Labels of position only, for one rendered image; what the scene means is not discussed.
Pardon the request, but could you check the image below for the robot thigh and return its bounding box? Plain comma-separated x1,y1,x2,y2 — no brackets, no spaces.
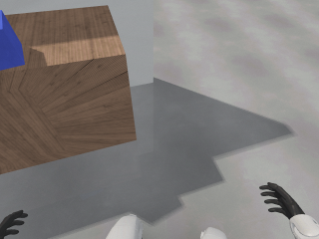
200,227,227,239
106,216,144,239

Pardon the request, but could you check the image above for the left robot hand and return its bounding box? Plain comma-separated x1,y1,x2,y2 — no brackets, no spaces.
0,210,28,239

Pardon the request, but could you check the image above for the right robot forearm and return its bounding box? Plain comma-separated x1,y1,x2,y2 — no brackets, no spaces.
289,214,319,239

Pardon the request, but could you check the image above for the right robot thigh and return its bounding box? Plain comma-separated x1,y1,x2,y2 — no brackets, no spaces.
200,227,227,239

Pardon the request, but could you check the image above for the left robot thigh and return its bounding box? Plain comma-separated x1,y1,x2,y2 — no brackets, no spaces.
106,216,144,239

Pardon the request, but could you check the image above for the pedestal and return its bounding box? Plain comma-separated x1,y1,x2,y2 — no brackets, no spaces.
0,5,137,174

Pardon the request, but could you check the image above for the right robot hand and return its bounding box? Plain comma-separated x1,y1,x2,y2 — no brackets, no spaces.
259,182,305,220

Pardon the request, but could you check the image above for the carton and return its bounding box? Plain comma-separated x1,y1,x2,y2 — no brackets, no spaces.
0,10,25,71

